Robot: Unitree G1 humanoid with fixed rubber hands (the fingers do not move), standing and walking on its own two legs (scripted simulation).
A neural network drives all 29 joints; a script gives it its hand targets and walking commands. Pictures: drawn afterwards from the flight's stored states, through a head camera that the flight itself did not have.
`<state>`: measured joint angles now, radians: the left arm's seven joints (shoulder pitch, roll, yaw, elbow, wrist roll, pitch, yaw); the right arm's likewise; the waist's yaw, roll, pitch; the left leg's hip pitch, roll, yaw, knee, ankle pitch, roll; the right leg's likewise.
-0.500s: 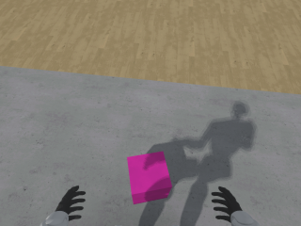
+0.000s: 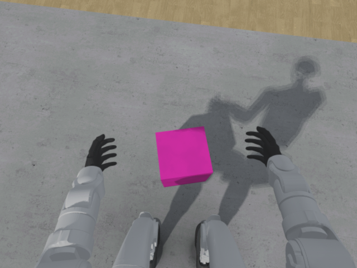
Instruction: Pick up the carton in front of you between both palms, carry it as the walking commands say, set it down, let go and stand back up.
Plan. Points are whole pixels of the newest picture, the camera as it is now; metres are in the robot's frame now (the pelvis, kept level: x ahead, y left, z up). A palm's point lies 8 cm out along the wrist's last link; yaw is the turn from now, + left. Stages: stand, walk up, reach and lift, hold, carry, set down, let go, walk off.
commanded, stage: reach and lift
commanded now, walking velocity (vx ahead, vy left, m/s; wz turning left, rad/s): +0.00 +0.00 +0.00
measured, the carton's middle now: (182, 159) +0.47 +0.00 -0.56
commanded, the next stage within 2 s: none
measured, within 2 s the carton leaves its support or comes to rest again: neither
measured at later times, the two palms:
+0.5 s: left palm (117, 127) +0.45 +0.19 -0.14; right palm (251, 109) +0.53 -0.19 -0.14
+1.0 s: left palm (132, 154) +0.44 +0.19 -0.38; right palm (230, 144) +0.50 -0.19 -0.39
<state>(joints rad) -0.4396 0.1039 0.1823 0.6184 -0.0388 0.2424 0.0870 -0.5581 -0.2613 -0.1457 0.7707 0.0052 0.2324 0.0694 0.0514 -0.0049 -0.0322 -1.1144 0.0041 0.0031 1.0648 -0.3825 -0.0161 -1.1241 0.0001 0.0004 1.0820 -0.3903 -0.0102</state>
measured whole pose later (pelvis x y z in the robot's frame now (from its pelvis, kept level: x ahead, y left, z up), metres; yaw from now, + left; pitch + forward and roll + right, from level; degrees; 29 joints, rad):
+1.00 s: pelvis -0.05 +0.00 -0.23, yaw +3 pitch +47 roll +4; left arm -1.14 0.17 0.24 0.83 -0.19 0.09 0.20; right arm -1.33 -0.47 -0.05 1.06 0.15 0.09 -0.02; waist 0.07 0.01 0.09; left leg -2.17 -0.01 0.03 1.85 -0.50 -0.02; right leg -2.20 0.00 0.03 1.89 -0.51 -0.01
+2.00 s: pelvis -0.07 +0.00 -0.31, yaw +4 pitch +36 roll +4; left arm -1.49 0.16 0.29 1.14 -0.16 0.07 0.21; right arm -1.66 -0.42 0.07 1.35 0.14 0.08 -0.05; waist 0.03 0.07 0.38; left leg -2.25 -0.04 0.03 2.13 -0.51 -0.04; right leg -2.28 -0.02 0.04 2.19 -0.54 -0.03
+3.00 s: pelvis -0.04 +0.01 -0.14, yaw -2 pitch +40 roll +1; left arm -0.83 -0.13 0.49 0.53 0.17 0.37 0.11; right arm -0.91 -0.04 -0.34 0.67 -0.19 0.40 -0.01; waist 0.02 0.03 -0.21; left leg -1.80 -0.07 -0.05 1.62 -0.51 -0.04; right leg -1.83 0.05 0.05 1.61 -0.48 0.02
